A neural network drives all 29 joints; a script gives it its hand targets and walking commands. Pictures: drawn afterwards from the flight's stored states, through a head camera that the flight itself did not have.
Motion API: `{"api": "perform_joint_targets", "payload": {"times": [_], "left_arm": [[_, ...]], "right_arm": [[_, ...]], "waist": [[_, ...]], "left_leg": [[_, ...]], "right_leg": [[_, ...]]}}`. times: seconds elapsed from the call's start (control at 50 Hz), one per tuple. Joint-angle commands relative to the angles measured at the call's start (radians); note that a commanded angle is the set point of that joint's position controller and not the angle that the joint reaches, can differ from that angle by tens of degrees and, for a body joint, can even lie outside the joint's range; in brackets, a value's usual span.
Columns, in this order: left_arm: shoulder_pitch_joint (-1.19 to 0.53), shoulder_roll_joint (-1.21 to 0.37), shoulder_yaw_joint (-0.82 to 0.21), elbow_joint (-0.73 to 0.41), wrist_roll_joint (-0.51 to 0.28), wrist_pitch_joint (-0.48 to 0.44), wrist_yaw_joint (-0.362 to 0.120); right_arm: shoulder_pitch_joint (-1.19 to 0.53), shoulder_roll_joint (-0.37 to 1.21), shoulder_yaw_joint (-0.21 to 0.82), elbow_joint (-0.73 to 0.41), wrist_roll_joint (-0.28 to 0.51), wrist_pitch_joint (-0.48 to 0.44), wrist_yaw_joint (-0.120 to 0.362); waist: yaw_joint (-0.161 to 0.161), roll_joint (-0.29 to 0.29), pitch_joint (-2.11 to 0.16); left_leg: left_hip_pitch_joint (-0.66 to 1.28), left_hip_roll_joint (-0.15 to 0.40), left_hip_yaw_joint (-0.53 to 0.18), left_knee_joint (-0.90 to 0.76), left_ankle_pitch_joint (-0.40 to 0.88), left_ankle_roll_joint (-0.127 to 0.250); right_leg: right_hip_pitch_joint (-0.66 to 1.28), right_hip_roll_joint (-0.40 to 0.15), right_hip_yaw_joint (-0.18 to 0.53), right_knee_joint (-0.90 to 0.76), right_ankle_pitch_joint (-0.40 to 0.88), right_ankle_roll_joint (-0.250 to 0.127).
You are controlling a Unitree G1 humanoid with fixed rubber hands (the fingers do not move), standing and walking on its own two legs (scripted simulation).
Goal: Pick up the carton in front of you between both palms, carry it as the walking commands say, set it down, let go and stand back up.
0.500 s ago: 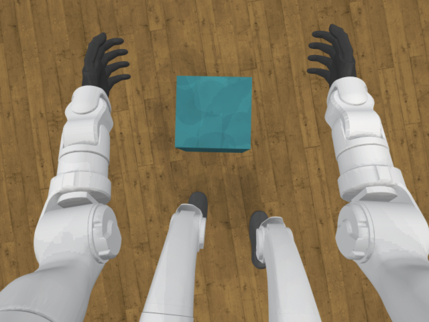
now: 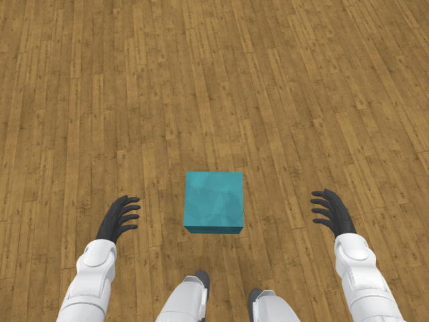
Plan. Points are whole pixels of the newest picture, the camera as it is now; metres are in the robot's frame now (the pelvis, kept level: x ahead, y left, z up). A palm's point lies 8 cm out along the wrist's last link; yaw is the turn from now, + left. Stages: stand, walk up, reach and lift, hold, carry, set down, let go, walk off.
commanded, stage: let go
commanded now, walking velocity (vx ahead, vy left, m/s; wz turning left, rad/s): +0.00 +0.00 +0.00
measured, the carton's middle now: (214, 205) +0.42 +0.06 -0.62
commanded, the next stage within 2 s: stand in 0.70 s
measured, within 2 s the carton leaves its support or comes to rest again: neither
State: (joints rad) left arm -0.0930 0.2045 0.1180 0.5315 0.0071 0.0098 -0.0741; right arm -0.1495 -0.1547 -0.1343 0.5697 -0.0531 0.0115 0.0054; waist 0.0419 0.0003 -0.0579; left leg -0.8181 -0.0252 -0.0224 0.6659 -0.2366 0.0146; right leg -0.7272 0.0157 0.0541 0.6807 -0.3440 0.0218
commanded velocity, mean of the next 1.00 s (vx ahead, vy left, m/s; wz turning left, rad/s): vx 0.00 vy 0.00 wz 0.00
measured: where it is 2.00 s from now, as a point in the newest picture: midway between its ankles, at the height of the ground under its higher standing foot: (228, 319)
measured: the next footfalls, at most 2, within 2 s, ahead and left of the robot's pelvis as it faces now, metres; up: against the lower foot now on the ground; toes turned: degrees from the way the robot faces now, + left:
none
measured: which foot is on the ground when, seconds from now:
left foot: down 0.00-1.00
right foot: down 0.00-1.00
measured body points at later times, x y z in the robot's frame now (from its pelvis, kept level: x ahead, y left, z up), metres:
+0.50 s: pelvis +0.02 -0.03 +0.03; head +0.04 -0.02 +0.48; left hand +0.19 +0.20 -0.05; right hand +0.19 -0.26 -0.04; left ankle +0.03 +0.11 -0.71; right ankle -0.03 -0.13 -0.71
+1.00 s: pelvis +0.03 -0.01 +0.02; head +0.02 +0.01 +0.47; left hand +0.16 +0.27 -0.08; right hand +0.17 -0.29 -0.06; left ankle +0.03 +0.11 -0.71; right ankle -0.03 -0.13 -0.71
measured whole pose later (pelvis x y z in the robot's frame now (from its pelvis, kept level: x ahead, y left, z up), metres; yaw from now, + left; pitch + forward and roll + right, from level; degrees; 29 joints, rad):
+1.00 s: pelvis +0.03 -0.01 +0.02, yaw +0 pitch -1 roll +0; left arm 0.23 0.30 0.07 0.66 0.02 0.01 0.01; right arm 0.19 -0.29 -0.08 0.74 -0.03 -0.02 -0.02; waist -0.01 -0.03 0.01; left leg -0.23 -0.02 -0.03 0.54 -0.28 0.01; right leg -0.12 0.02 0.05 0.49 -0.35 0.01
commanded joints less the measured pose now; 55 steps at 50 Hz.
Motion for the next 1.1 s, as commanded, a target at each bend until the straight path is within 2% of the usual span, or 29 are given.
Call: {"api": "perform_joint_targets", "payload": {"times": [0.0,0.08,0.16,0.32,0.44,0.6,0.62,0.64,0.68,0.7,0.78,0.84,0.94,1.08], "left_arm": [[0.096,0.083,0.000,-0.125,-0.007,-0.035,0.009],[0.216,0.086,-0.022,-0.164,-0.011,-0.042,0.011],[0.271,0.095,-0.041,-0.187,-0.017,-0.029,0.009],[0.286,0.119,-0.037,-0.205,-0.001,0.058,-0.003],[0.290,0.120,-0.029,-0.209,0.018,0.106,-0.001],[0.293,0.112,-0.039,-0.221,0.011,0.112,0.005],[0.268,0.148,-0.034,-0.272,0.031,0.164,0.031],[0.289,0.135,-0.048,-0.249,0.024,0.177,0.041],[0.292,0.128,-0.057,-0.249,0.015,0.188,0.051],[0.272,0.206,-0.018,-0.094,-0.020,0.114,0.069],[0.283,0.173,-0.021,-0.034,0.002,0.017,0.073],[0.286,0.186,-0.019,0.008,0.007,-0.002,0.076],[0.299,0.205,-0.023,0.058,0.011,-0.021,0.094],[0.319,0.219,-0.027,0.108,0.013,-0.027,0.103]], "right_arm": [[0.089,-0.097,-0.003,-0.114,0.011,-0.036,0.010],[0.199,-0.109,0.023,-0.156,0.026,-0.047,0.020],[0.282,-0.113,0.047,-0.185,0.036,-0.037,0.029],[0.318,-0.122,0.076,-0.226,0.049,0.039,0.053],[0.310,-0.126,0.077,-0.236,0.052,0.082,0.059],[0.333,-0.139,0.060,-0.234,0.036,0.096,0.061],[0.382,-0.148,0.058,-0.180,0.047,0.068,0.041],[0.368,-0.145,0.067,-0.192,0.050,0.065,0.031],[0.347,-0.144,0.078,-0.209,0.057,0.064,0.027],[0.315,-0.247,0.039,-0.039,0.029,0.031,-0.001],[0.307,-0.234,0.034,0.014,0.025,-0.017,-0.019],[0.293,-0.236,0.033,0.052,0.025,-0.032,-0.021],[0.310,-0.249,0.030,0.105,0.023,-0.045,-0.032],[0.309,-0.267,0.034,0.150,0.025,-0.046,-0.039]], "waist": [[-0.005,0.028,-0.402],[-0.011,0.001,-0.280],[-0.029,-0.037,-0.142],[-0.040,-0.066,0.095],[-0.029,-0.035,0.142],[-0.044,-0.017,0.085],[-0.054,0.007,0.035],[-0.053,-0.018,0.039],[-0.044,-0.021,0.043],[-0.031,-0.090,0.010],[-0.045,-0.021,0.052],[-0.042,0.013,0.046],[-0.049,0.027,0.026],[-0.048,0.022,0.034]], "left_leg": [[0.688,0.012,-0.042,-0.058,0.481,-0.027],[0.713,0.000,-0.014,-0.147,0.402,-0.027],[0.746,-0.015,0.008,-0.215,0.313,-0.029],[0.882,-0.047,0.038,-0.238,0.164,-0.031],[0.931,-0.049,0.041,-0.225,0.177,-0.032],[0.918,-0.032,0.017,-0.237,0.279,-0.031],[0.884,-0.052,0.027,-0.203,0.275,-0.041],[0.867,-0.052,0.020,-0.198,0.273,-0.036],[0.843,-0.051,0.016,-0.194,0.273,-0.035],[0.717,0.052,0.012,-0.171,0.250,-0.017],[0.644,0.064,-0.039,-0.202,0.143,-0.002],[0.638,0.073,-0.055,-0.204,0.202,0.000],[0.675,0.085,-0.068,-0.194,0.282,-0.002],[0.672,0.092,-0.081,-0.205,0.262,0.002]], "right_leg": [[0.095,0.041,-0.045,-0.137,0.250,-0.003],[0.293,0.028,-0.038,-0.217,0.291,-0.001],[0.402,0.013,-0.025,-0.290,0.296,0.001],[0.355,-0.030,-0.018,-0.389,0.135,-0.019],[0.369,-0.031,-0.018,-0.386,0.148,-0.022],[0.484,0.007,-0.027,-0.336,0.288,-0.009],[0.542,0.004,-0.038,-0.292,0.377,-0.008],[0.536,0.007,-0.035,-0.280,0.400,-0.002],[0.522,0.009,-0.036,-0.273,0.381,0.000],[0.502,-0.027,-0.041,-0.258,0.253,0.016],[0.509,-0.037,0.002,-0.262,0.147,0.003],[0.524,-0.040,0.006,-0.257,0.190,-0.001],[0.533,-0.044,0.016,-0.254,0.233,-0.001],[0.544,-0.053,0.028,-0.263,0.224,-0.007]]}}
